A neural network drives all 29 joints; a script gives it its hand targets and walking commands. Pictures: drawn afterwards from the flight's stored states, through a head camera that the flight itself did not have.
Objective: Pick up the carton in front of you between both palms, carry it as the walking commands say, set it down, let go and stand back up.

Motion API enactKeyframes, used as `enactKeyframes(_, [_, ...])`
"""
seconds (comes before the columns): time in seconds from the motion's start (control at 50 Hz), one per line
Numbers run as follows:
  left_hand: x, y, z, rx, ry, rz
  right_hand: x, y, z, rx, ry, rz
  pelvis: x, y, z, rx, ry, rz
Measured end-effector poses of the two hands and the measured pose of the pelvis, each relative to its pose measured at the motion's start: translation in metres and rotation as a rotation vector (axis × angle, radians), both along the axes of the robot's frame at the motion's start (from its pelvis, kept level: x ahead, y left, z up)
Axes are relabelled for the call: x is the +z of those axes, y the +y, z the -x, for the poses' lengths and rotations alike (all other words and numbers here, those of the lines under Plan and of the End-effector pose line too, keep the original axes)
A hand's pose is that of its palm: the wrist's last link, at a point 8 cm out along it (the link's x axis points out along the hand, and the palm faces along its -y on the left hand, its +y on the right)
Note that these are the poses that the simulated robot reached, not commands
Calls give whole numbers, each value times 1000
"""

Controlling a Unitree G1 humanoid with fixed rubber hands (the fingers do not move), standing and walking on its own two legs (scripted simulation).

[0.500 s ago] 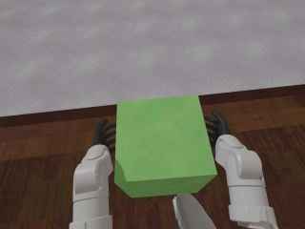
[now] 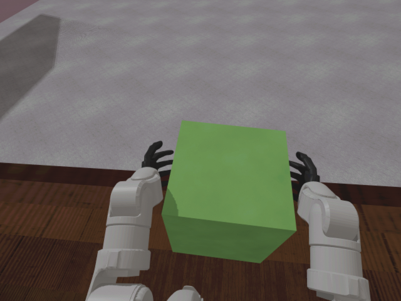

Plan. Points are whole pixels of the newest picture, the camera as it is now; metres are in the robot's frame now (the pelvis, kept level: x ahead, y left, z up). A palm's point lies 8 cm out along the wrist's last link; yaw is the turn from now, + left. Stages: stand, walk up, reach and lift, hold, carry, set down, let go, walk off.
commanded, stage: carry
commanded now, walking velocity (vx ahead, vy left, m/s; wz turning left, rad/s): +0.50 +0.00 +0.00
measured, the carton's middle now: (223, 197) +0.34 +0.02 +0.01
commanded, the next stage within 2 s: none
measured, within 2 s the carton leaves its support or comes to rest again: neither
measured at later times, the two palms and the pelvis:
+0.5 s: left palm (187, 119) +0.72 +0.16 -0.09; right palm (272, 117) +0.74 -0.13 -0.09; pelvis +0.40 +0.00 -0.20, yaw +0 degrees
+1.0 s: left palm (205, 94) +1.13 +0.15 -0.27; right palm (263, 100) +1.10 -0.15 -0.28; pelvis +0.80 +0.03 -0.36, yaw +1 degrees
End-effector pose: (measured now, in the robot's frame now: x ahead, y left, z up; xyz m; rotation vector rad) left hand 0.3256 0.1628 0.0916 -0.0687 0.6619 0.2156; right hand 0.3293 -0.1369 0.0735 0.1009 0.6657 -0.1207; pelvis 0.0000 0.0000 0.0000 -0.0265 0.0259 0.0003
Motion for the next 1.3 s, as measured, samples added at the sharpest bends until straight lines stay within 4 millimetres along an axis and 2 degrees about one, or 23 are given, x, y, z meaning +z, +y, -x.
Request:
enactKeyframes(0.06, [-28,1,-61,-48,-50,5,-22,0,-51,-35,-45,26,-35,13,-53,12,-11,-18])
enactKeyframes(0.1, [-48,-2,-94,-82,-49,-1,-40,-2,-77,-58,-39,28,-51,20,-83,13,-7,-29])
enactKeyframes(0.18, [-89,-9,-148,-109,25,19,-78,-8,-121,-96,40,38,-67,29,-139,21,14,-35])
enactKeyframes(0.26, [-123,-11,-197,-99,65,38,-104,-10,-174,-104,81,33,-81,28,-194,17,20,-39])
enactKeyframes(0.36, [-148,-12,-274,-67,-17,54,-119,-12,-266,-76,-2,44,-117,16,-274,26,13,-54])
enactKeyframes(0.4, [-156,-12,-311,-50,-71,42,-127,-12,-308,-55,-57,39,-140,11,-312,16,0,-58])
enactKeyframes(0.44, [-164,-8,-346,-16,-131,18,-139,-8,-355,-9,-120,42,-172,3,-354,14,-17,-65])
enactKeyframes(0.48, [-177,-1,-377,6,-152,-9,-155,-1,-396,33,-149,40,-196,0,-384,-6,-24,-20])
enactKeyframes(0.58, [-216,13,-436,51,-3,16,-197,14,-462,67,-1,53,-208,-9,-465,27,-25,-2])
enactKeyframes(0.64, [-235,18,-478,66,58,21,-218,20,-506,77,60,43,-212,-9,-505,31,-7,-1])
enactKeyframes(0.72, [-251,23,-546,60,32,18,-239,24,-569,64,34,36,-233,-3,-563,18,-3,-7])
enactKeyframes(0.8, [-268,24,-629,28,-59,16,-259,25,-640,31,-54,33,-275,9,-636,25,-19,1])
enactKeyframes(0.84, [-282,21,-676,-15,-119,9,-272,21,-677,-5,-114,43,-309,18,-678,22,-34,13])
enactKeyframes(0.88, [-300,13,-719,-60,-146,13,-290,13,-707,-32,-131,64,-334,22,-710,25,-35,-44])
enactKeyframes(0.96, [-341,-6,-781,-116,-43,-2,-336,-5,-753,-90,-25,40,-353,33,-770,14,-13,-62])
enactKeyframes(1.06, [-396,-20,-852,-132,55,27,-381,-19,-818,-131,76,39,-375,33,-844,3,-6,-52])
enactKeyframes(1.12, [-422,-25,-904,-122,31,45,-399,-25,-875,-128,52,49,-400,27,-895,-6,-10,-51])
enactKeyframes(1.18, [-443,-24,-962,-95,-46,31,-417,-24,-947,-84,-29,48,-441,18,-955,-14,-27,-62])
enactKeyframes(1.2, [-452,-21,-980,-79,-71,18,-425,-20,-972,-61,-61,53,-457,16,-974,-15,-24,-44])
enactKeyframes(1.24, [-473,-11,-1011,-53,-82,-1,-443,-10,-1016,-20,-78,54,-477,12,-1004,-18,-9,2])
enactKeyframes(1.3, [-510,8,-1044,5,-14,18,-477,9,-1066,31,-17,65,-494,5,-1050,-16,20,16])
